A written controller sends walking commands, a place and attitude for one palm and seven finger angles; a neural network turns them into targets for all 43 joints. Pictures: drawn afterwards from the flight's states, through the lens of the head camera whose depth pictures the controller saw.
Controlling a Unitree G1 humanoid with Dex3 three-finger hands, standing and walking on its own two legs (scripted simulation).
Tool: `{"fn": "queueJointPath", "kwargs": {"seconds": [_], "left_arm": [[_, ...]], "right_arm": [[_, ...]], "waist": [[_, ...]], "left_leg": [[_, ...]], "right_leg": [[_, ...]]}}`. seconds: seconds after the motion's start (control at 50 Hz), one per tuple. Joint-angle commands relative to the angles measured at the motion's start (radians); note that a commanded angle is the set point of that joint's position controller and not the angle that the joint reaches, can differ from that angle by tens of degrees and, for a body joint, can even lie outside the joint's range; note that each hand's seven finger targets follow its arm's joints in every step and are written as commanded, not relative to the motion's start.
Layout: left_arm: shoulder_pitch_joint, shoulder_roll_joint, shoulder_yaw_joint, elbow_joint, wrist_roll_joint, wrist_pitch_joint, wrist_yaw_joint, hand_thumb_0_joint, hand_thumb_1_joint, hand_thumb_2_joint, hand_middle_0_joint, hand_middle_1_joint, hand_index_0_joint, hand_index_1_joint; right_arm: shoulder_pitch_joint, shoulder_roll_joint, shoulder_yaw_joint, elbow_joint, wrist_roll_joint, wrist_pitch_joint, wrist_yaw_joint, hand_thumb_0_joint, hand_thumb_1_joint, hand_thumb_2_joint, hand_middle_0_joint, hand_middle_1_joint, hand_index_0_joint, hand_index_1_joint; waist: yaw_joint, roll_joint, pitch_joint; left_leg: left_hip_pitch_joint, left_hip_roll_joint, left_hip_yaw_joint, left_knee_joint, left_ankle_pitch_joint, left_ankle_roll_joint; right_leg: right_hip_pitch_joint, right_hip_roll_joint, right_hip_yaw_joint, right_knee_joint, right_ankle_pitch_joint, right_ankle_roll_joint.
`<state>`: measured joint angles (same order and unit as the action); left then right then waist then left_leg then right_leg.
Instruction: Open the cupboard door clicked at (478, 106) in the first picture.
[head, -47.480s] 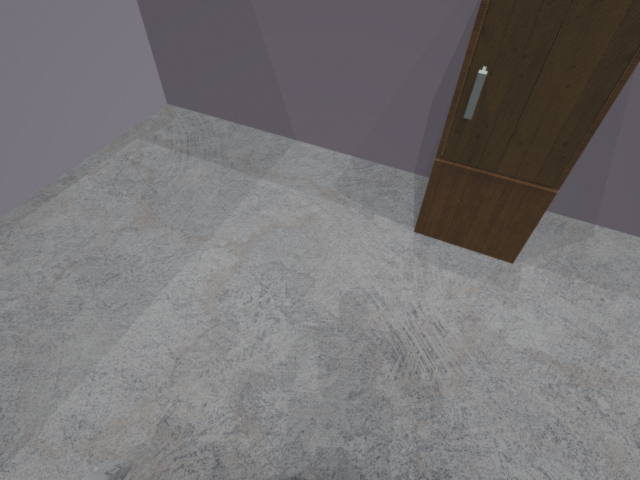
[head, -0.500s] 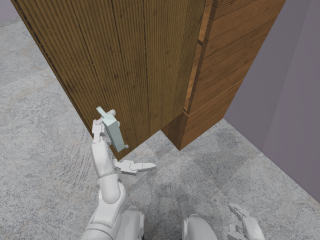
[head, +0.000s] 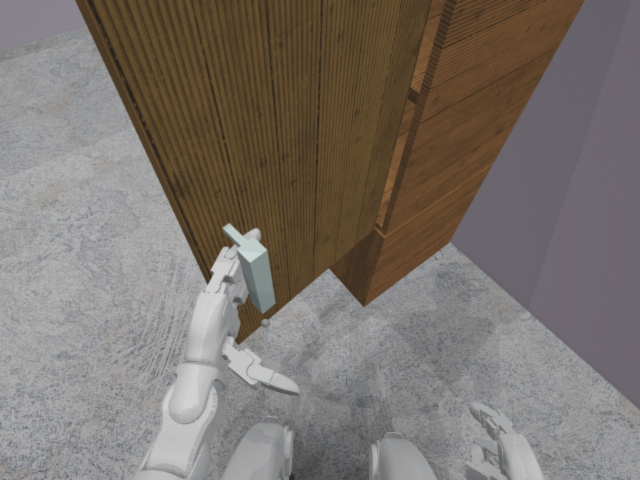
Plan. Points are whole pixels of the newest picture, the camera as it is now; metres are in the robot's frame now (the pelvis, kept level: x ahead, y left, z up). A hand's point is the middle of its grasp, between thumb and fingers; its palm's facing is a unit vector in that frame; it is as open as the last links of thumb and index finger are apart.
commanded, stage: slide the hand sideways off the handle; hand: left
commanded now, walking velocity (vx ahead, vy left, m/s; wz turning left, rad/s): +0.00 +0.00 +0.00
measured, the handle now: (248, 269) +0.37 +0.12 +0.03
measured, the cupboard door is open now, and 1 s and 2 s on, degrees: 96 97 97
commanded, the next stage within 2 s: draw the hand back to the body in 0.84 s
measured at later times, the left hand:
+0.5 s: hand (231, 366) +0.25 +0.12 +0.02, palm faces -0.04 -1.00 -0.02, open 16.3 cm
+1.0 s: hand (194, 388) +0.22 +0.15 +0.02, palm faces -0.04 -1.00 -0.03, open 16.4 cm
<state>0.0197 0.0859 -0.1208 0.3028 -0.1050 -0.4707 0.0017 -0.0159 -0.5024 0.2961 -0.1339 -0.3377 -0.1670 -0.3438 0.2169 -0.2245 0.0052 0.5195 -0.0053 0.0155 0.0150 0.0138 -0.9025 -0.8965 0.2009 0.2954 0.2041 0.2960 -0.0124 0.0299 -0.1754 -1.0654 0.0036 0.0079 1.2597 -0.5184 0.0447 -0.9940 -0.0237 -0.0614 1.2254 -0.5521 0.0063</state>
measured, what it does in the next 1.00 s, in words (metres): stands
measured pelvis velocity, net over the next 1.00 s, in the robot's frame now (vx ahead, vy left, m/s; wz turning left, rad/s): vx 0.00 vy -0.03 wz -0.01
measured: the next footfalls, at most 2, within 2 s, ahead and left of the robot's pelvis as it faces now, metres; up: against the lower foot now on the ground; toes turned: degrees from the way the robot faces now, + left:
none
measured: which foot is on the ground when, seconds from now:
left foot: down 0.00-1.00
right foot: down 0.00-1.00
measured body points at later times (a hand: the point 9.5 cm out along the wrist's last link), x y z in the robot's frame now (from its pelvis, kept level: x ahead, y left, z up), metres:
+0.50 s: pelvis +0.01 -0.02 -0.02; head +0.11 -0.01 +0.42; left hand +0.24 +0.17 +0.02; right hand +0.22 -0.24 -0.11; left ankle +0.05 +0.09 -0.63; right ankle +0.02 -0.13 -0.63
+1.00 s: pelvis +0.00 -0.03 -0.03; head +0.09 -0.01 +0.41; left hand +0.22 +0.21 +0.03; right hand +0.20 -0.26 -0.11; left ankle +0.05 +0.09 -0.63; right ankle +0.02 -0.13 -0.63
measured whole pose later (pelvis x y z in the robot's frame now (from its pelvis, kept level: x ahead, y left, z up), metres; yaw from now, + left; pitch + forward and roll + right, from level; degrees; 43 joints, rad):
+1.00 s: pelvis +0.00 -0.03 -0.03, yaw +0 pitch +20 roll -4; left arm 0.42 0.24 0.13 -0.06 -0.30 -0.47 -0.29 -0.02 -0.50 0.30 -0.15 -0.30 -0.15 -0.30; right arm 0.19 -0.22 -0.01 0.48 0.02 -0.07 -0.06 0.02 -0.90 -0.90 0.20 0.30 0.20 0.30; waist 0.01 0.04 -0.19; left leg -1.18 0.04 -0.05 1.41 -0.59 0.00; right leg -1.10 0.01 -0.11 1.36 -0.62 -0.04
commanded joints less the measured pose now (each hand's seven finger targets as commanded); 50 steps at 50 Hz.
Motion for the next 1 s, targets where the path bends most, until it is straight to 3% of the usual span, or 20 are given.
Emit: {"fn": "queueJointPath", "kwargs": {"seconds": [0.0, 0.02, 0.12, 0.22, 0.26, 0.34, 0.4, 0.44, 0.52, 0.56, 0.68, 0.78, 0.9, 0.92, 0.98], "left_arm": [[-0.024, 0.042, 0.034, -0.237, 0.041, -0.088, 0.016, 0.0, -0.5, 0.3, -0.15, -0.3, -0.15, -0.3], [0.006, 0.039, 0.035, -0.256, 0.045, -0.095, 0.015, 0.0, -0.5, 0.3, -0.15, -0.3, -0.15, -0.3], [0.086, 0.073, 0.067, -0.369, 0.032, -0.098, 0.006, 0.0, -0.5, 0.3, -0.15, -0.3, -0.15, -0.3], [0.149, 0.069, 0.049, -0.49, 0.002, -0.109, -0.025, 0.0, -0.5, 0.3, -0.15, -0.3, -0.15, -0.3], [0.15, 0.081, 0.056, -0.485, -0.006, -0.113, -0.045, 0.0, -0.5, 0.3, -0.15, -0.3, -0.15, -0.3], [0.218, 0.111, 0.095, -0.468, -0.031, -0.105, -0.095, 0.0, -0.5, 0.3, -0.15, -0.3, -0.15, -0.3], [0.311, 0.154, 0.15, -0.476, -0.057, -0.082, -0.133, 0.0, -0.5, 0.3, -0.15, -0.3, -0.15, -0.3], [0.312, 0.169, 0.175, -0.494, -0.075, -0.066, -0.152, 0.0, -0.5, 0.3, -0.15, -0.3, -0.15, -0.3], [0.38, 0.187, 0.213, -0.572, -0.109, -0.07, -0.172, 0.0, -0.5, 0.3, -0.15, -0.3, -0.15, -0.3], [0.385, 0.182, 0.219, -0.572, -0.127, -0.074, -0.184, 0.0, -0.5, 0.3, -0.15, -0.3, -0.15, -0.3], [0.442, 0.216, 0.275, -0.504, -0.149, -0.076, -0.235, 0.0, -0.5, 0.3, -0.15, -0.3, -0.15, -0.3], [0.421, 0.268, 0.333, -0.551, -0.187, -0.084, -0.279, 0.0, -0.5, 0.3, -0.15, -0.3, -0.15, -0.3], [0.369, 0.255, 0.317, -0.553, -0.208, -0.077, -0.289, 0.0, -0.5, 0.3, -0.15, -0.3, -0.15, -0.3], [0.373, 0.253, 0.317, -0.545, -0.206, -0.071, -0.291, 0.0, -0.5, 0.3, -0.15, -0.3, -0.15, -0.3], [0.429, 0.295, 0.342, -0.676, -0.211, -0.031, -0.284, 0.0, -0.5, 0.3, -0.15, -0.3, -0.15, -0.3]], "right_arm": [[-0.044, -0.123, -0.054, -0.168, -0.006, -0.039, 0.005, 0.0, -0.9, -0.9, 0.2, 0.3, 0.2, 0.3], [-0.052, -0.12, -0.054, -0.177, -0.007, -0.037, 0.009, 0.0, -0.9, -0.9, 0.2, 0.3, 0.2, 0.3], [-0.056, -0.116, -0.057, -0.204, -0.005, -0.028, 0.012, 0.0, -0.9, -0.9, 0.2, 0.3, 0.2, 0.3], [-0.052, -0.108, -0.055, -0.208, -0.003, -0.041, -0.004, 0.0, -0.9, -0.9, 0.2, 0.3, 0.2, 0.3], [-0.048, -0.109, -0.055, -0.194, -0.003, -0.05, -0.014, 0.0, -0.9, -0.9, 0.2, 0.3, 0.2, 0.3], [-0.052, -0.112, -0.056, -0.189, 0.0, -0.064, -0.029, 0.0, -0.9, -0.9, 0.2, 0.3, 0.2, 0.3], [-0.05, -0.115, -0.057, -0.203, 0.005, -0.068, -0.037, 0.0, -0.9, -0.9, 0.2, 0.3, 0.2, 0.3], [-0.051, -0.112, -0.056, -0.206, 0.008, -0.069, -0.042, 0.0, -0.9, -0.9, 0.2, 0.3, 0.2, 0.3], [-0.061, -0.101, -0.058, -0.215, 0.012, -0.08, -0.052, 0.0, -0.9, -0.9, 0.2, 0.3, 0.2, 0.3], [-0.055, -0.1, -0.059, -0.205, 0.013, -0.085, -0.056, 0.0, -0.9, -0.9, 0.2, 0.3, 0.2, 0.3], [-0.062, -0.108, -0.068, -0.194, 0.018, -0.096, -0.07, 0.0, -0.9, -0.9, 0.2, 0.3, 0.2, 0.3], [-0.072, -0.111, -0.068, -0.196, 0.023, -0.112, -0.083, 0.0, -0.9, -0.9, 0.2, 0.3, 0.2, 0.3], [-0.064, -0.118, -0.063, -0.186, 0.023, -0.136, -0.093, 0.0, -0.9, -0.9, 0.2, 0.3, 0.2, 0.3], [-0.066, -0.121, -0.064, -0.187, 0.024, -0.138, -0.093, 0.0, -0.9, -0.9, 0.2, 0.3, 0.2, 0.3], [-0.06, -0.121, -0.065, -0.222, 0.033, -0.136, -0.091, 0.0, -0.9, -0.9, 0.2, 0.3, 0.2, 0.3]], "waist": [[0.011, -0.04, -0.264], [0.02, -0.014, -0.273], [0.027, -0.002, -0.308], [0.001, 0.0, -0.321], [-0.018, -0.028, -0.288], [-0.015, -0.036, -0.282], [0.012, -0.023, -0.296], [0.011, -0.03, -0.306], [0.03, 0.016, -0.327], [0.012, -0.005, -0.302], [0.0, -0.052, -0.245], [0.013, 0.008, -0.264], [-0.007, 0.008, -0.245], [-0.002, 0.001, -0.255], [0.035, 0.073, -0.331]], "left_leg": [[0.254, -0.006, -0.095, -0.198, 0.134, -0.042], [0.262, -0.006, -0.085, -0.192, 0.149, -0.044], [0.272, -0.004, -0.078, -0.176, 0.193, -0.043], [0.275, -0.003, -0.079, -0.148, 0.235, -0.038], [0.24, -0.005, -0.077, -0.128, 0.209, -0.032], [0.198, -0.01, -0.069, -0.105, 0.189, -0.028], [0.177, -0.014, -0.061, -0.103, 0.212, -0.027], [0.171, -0.015, -0.052, -0.092, 0.222, -0.025], [0.186, -0.016, -0.047, -0.085, 0.261, -0.026], [0.168, -0.015, -0.047, -0.072, 0.253, -0.026], [0.085, -0.012, -0.046, -0.04, 0.178, -0.025], [0.079, -0.012, -0.042, -0.028, 0.164, -0.025], [0.061, -0.009, -0.054, -0.017, 0.121, -0.019], [0.066, -0.008, -0.054, -0.019, 0.116, -0.02], [0.17, -0.01, -0.052, -0.093, 0.154, -0.02]], "right_leg": [[0.045, 0.04, -0.014, -0.115, 0.141, -0.056], [0.044, 0.039, -0.011, -0.112, 0.148, -0.056], [0.068, 0.046, -0.001, -0.103, 0.185, -0.056], [0.07, 0.049, -0.002, -0.094, 0.222, -0.048], [0.062, 0.051, 0.001, -0.1, 0.218, -0.045], [0.063, 0.052, 0.006, -0.094, 0.214, -0.043], [0.103, 0.053, 0.011, -0.089, 0.238, -0.047], [0.123, 0.05, 0.019, -0.092, 0.268, -0.042], [0.142, 0.051, 0.023, -0.083, 0.301, -0.043], [0.138, 0.052, 0.027, -0.091, 0.309, -0.037], [0.112, 0.052, 0.053, -0.106, 0.222, -0.031], [0.106, 0.049, 0.076, -0.108, 0.176, -0.034], [0.055, 0.056, 0.074, -0.116, 0.081, -0.034], [0.048, 0.055, 0.067, -0.111, 0.073, -0.034], [0.122, 0.055, 0.052, -0.135, 0.117, -0.039]]}}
